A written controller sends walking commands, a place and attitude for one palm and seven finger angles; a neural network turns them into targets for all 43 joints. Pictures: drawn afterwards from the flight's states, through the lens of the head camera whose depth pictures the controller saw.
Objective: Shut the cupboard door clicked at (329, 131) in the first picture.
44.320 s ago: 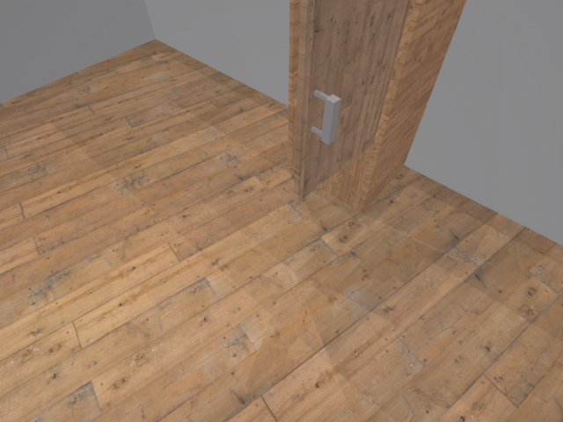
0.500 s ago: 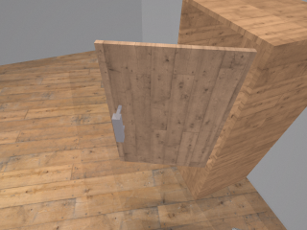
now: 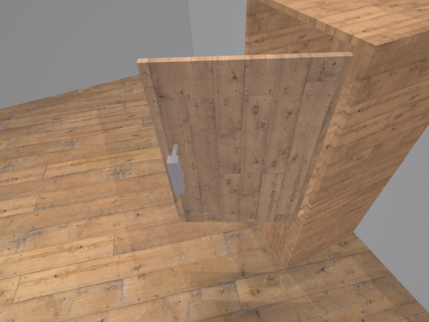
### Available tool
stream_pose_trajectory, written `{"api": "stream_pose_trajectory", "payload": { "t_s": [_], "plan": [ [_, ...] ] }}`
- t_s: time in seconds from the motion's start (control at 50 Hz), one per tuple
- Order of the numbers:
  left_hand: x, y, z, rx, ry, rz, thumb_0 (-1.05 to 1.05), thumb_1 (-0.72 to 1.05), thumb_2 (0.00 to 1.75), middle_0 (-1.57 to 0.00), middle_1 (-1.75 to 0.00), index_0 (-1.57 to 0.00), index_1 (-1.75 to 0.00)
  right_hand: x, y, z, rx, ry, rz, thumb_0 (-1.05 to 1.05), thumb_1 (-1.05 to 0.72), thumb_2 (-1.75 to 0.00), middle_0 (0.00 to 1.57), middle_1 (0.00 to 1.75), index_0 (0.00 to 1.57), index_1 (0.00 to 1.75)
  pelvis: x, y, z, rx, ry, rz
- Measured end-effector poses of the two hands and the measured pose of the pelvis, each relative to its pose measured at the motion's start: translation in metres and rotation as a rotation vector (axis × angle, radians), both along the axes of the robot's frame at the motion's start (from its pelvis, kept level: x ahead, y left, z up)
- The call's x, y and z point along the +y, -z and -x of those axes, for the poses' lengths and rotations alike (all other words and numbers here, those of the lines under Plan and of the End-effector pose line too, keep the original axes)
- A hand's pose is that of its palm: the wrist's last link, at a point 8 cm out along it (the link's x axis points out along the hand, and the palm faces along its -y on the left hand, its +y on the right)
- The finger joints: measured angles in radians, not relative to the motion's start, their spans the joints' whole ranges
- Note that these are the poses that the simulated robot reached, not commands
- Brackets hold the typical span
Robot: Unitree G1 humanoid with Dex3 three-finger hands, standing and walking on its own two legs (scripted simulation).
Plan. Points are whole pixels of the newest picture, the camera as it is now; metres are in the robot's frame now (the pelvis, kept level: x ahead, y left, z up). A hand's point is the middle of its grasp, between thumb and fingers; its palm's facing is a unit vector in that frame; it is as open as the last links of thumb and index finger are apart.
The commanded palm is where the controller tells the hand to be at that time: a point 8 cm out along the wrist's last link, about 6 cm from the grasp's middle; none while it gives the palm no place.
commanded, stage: look again from close up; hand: left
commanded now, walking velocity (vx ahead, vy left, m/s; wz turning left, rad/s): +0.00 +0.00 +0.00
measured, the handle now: (177, 169) +0.48 +0.13 -0.02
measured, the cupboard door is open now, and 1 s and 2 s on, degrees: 64 64 64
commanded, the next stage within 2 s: raise the hand and make a fist in 0.62 s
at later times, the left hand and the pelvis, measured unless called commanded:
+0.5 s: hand out of the picture +0.04 +0.15 -0.16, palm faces +0.03 -0.98 -0.21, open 7.3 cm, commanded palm none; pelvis +0.04 -0.02 +0.01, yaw +1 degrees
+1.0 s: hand (158, 235) +0.28 +0.14 +0.01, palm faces +0.14 -0.99 +0.01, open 6.8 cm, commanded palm +0.17 +0.19 -0.06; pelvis +0.08 -0.06 -0.03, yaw +5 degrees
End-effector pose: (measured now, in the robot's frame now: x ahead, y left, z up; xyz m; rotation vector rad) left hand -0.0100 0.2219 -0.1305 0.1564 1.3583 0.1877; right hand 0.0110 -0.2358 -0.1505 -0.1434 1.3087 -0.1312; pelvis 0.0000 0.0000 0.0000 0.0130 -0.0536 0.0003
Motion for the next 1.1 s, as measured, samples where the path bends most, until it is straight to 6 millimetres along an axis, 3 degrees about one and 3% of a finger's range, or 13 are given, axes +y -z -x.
{"api": "stream_pose_trajectory", "payload": {
  "t_s": [0.1,0.24,0.54,0.74,0.78,0.88,0.94,1.0,1.1],
  "plan": [
    [-0.009,0.003,-0.006,0.000,0.007,0.024,0.00,0.91,0.90,-0.20,-0.30,-0.21,-0.30,0.001,-0.002,0.007,0.022,0.011,0.001,0.01,-0.91,-0.90,0.20,0.30,0.19,0.30,-0.003,-0.001,-0.003,0.004,-0.002,0.000],
    [-0.013,0.004,-0.019,-0.004,0.016,0.027,0.01,0.92,0.90,-0.20,-0.30,-0.21,-0.30,0.003,-0.005,-0.002,0.014,0.015,-0.008,0.01,-0.91,-0.90,0.20,0.30,0.19,0.30,-0.007,-0.003,-0.011,0.009,-0.005,-0.003],
    [-0.022,-0.002,-0.052,0.021,0.009,0.010,0.00,0.92,0.90,-0.20,-0.30,-0.20,-0.30,-0.004,-0.006,-0.045,0.023,-0.002,-0.021,0.01,-0.90,-0.90,0.20,0.30,0.19,0.30,-0.020,-0.007,-0.047,0.045,-0.014,-0.005],
    [-0.031,0.000,-0.084,0.017,0.008,0.004,0.01,0.93,0.90,-0.20,-0.30,-0.21,-0.30,-0.017,-0.010,-0.075,0.035,-0.011,-0.003,0.01,-0.90,-0.90,0.20,0.30,0.19,0.30,-0.032,-0.008,-0.074,0.050,-0.023,0.006],
    [-0.021,-0.016,-0.120,-0.184,-0.081,-0.023,0.02,0.93,0.90,-0.20,-0.30,-0.21,-0.30,-0.024,-0.016,-0.090,-0.070,-0.021,0.039,0.01,-0.90,-0.90,0.20,0.30,0.20,0.30,-0.037,-0.004,-0.076,0.050,-0.044,0.002],
    [-0.016,-0.111,-0.235,-0.884,-0.094,-0.083,0.02,0.92,0.90,-0.22,-0.32,-0.23,-0.33,-0.045,-0.032,-0.156,-0.410,-0.088,0.071,0.01,-0.90,-0.90,0.20,0.30,0.20,0.30,-0.041,0.004,-0.085,0.077,-0.103,0.008],
    [-0.024,-0.143,-0.268,-1.177,-0.040,-0.021,0.01,0.92,0.90,-0.25,-0.36,-0.26,-0.36,-0.056,-0.046,-0.203,-0.580,-0.112,0.077,0.02,-0.90,-0.90,0.20,0.30,0.20,0.30,-0.047,0.014,-0.084,0.133,-0.103,0.006],
    [-0.035,-0.137,-0.260,-1.331,0.055,0.071,0.00,0.92,0.90,-0.29,-0.40,-0.30,-0.41,-0.063,-0.064,-0.244,-0.710,-0.158,0.097,0.02,-0.90,-0.90,0.20,0.30,0.20,0.30,-0.057,0.027,-0.080,0.187,-0.089,-0.009],
    [-0.036,-0.074,-0.190,-1.184,0.116,0.148,0.00,0.91,0.90,-0.38,-0.49,-0.38,-0.49,-0.066,-0.080,-0.297,-0.851,-0.290,0.148,0.01,-0.90,-0.90,0.20,0.30,0.19,0.30,-0.065,0.056,-0.069,0.252,-0.102,0.004]
  ]
}}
